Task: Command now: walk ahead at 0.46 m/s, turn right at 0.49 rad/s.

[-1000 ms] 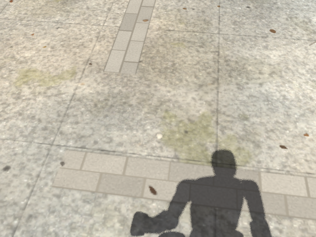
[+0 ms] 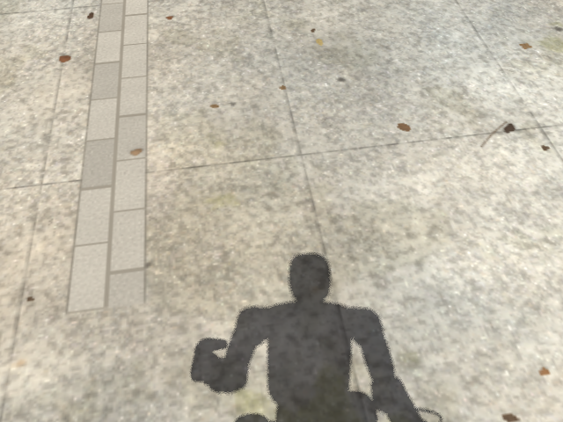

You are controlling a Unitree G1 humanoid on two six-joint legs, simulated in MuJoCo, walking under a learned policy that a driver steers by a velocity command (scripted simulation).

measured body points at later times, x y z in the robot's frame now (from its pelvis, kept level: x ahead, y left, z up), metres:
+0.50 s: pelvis +0.20 -0.01 +0.02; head +0.23 -0.01 +0.47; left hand +0.34 +0.25 -0.11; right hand +0.32 -0.27 -0.10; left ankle +0.31 +0.11 -0.72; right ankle +0.14 -0.08 -0.72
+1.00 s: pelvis +0.23 +0.01 +0.01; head +0.24 +0.00 +0.46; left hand +0.28 +0.26 -0.13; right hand +0.32 -0.26 -0.12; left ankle +0.31 +0.11 -0.72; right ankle +0.14 -0.08 -0.72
